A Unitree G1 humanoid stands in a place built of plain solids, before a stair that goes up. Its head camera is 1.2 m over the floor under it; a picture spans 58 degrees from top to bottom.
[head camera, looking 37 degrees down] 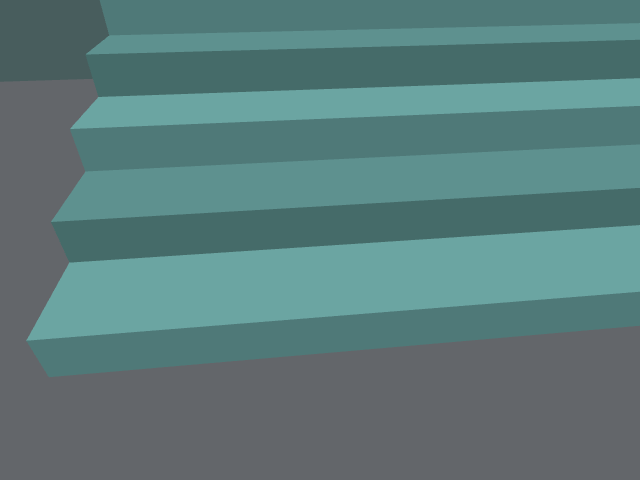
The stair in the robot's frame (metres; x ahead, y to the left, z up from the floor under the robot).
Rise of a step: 0.18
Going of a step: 0.36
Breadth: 3.15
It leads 6 degrees to the left of straight ahead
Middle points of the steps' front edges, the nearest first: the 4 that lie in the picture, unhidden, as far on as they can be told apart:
1.02 -0.69 0.18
1.38 -0.65 0.36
1.74 -0.61 0.54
2.11 -0.57 0.72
